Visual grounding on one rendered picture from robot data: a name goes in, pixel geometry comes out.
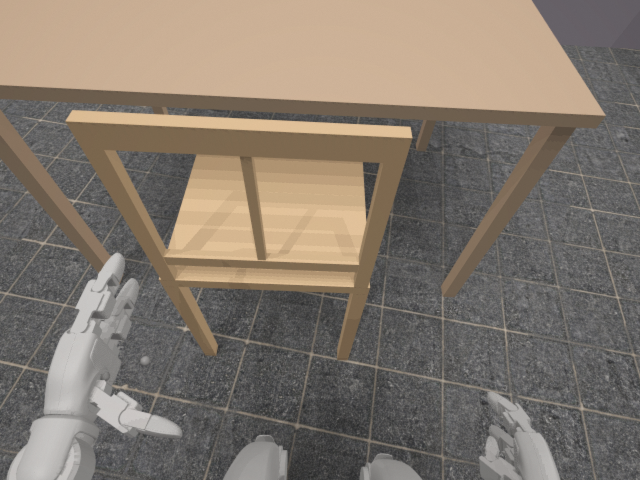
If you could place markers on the robot left hand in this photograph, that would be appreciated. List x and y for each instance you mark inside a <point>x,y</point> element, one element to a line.
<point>89,348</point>

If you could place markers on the left robot thigh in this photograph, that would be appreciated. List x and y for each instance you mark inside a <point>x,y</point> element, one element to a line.
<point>259,461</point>

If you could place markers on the table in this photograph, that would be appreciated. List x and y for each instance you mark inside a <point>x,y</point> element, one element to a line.
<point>481,61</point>

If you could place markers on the robot thigh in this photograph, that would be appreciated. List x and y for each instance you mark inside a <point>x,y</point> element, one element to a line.
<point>259,461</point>
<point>387,469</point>

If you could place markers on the right robot thigh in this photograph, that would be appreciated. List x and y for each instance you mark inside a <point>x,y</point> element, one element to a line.
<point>387,469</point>

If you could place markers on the robot left forearm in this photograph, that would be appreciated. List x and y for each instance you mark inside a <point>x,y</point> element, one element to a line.
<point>60,447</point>

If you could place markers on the chair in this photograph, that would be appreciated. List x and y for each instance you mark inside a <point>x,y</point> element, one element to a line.
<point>269,205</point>

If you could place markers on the robot right hand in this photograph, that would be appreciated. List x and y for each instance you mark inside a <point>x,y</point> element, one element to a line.
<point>527,456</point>

